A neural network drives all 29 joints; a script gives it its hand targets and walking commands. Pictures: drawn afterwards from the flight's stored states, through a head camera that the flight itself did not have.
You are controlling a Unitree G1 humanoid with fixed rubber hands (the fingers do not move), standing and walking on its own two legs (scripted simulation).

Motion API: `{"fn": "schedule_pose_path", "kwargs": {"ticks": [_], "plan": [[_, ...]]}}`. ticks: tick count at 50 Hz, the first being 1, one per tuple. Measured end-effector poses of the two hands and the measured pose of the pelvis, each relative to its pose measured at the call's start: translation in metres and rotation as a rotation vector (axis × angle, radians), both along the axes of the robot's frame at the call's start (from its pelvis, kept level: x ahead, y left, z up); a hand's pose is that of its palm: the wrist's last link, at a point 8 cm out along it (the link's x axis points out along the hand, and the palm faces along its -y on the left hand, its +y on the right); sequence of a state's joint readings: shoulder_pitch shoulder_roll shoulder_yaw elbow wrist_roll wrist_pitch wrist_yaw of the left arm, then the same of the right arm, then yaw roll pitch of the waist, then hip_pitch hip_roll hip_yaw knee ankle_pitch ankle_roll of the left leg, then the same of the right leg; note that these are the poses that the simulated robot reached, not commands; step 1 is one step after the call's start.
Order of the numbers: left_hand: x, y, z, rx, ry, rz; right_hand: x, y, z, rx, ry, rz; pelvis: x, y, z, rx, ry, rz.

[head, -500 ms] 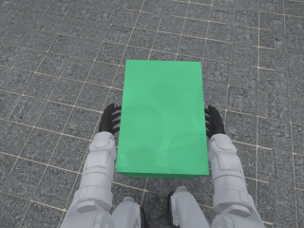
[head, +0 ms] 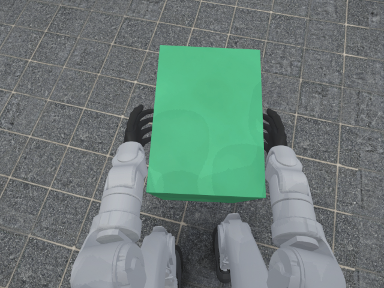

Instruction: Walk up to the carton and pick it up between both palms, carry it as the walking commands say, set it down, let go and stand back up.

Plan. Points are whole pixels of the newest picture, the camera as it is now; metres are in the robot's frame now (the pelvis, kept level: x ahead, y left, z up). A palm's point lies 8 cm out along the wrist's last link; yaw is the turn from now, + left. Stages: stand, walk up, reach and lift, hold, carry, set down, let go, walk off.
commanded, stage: set down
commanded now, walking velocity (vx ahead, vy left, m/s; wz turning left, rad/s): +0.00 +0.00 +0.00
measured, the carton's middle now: (203, 137) +0.46 -0.05 -0.14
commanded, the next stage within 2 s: none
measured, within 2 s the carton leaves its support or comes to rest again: neither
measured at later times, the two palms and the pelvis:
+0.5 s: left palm (146, 142) +0.46 +0.09 -0.15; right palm (265, 147) +0.43 -0.20 -0.16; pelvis -0.01 +0.00 -0.07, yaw +1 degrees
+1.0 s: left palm (155, 143) +0.49 +0.08 -0.23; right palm (258, 146) +0.46 -0.21 -0.24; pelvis -0.03 +0.00 -0.13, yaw +3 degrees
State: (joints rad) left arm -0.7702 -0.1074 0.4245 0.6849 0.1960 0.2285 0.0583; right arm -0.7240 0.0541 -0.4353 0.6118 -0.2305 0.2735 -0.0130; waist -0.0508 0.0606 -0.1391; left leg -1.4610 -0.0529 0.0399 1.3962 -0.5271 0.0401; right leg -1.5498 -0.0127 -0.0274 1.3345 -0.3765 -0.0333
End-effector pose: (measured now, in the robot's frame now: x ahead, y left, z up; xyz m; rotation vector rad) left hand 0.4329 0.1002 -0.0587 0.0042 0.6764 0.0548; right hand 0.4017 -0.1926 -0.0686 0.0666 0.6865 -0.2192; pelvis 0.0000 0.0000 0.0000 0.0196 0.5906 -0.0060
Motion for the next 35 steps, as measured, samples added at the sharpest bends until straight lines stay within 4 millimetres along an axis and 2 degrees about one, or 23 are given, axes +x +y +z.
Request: {"fn": "schedule_pose_path", "kwargs": {"ticks": [35], "plan": [[0.041, -0.01, -0.119, 0.015, 0.02, -0.01, 0.038, -0.009, -0.118, -0.025, 0.026, 0.014, -0.02, 0.002, -0.097, -0.003, 0.15, 0.034]]}}
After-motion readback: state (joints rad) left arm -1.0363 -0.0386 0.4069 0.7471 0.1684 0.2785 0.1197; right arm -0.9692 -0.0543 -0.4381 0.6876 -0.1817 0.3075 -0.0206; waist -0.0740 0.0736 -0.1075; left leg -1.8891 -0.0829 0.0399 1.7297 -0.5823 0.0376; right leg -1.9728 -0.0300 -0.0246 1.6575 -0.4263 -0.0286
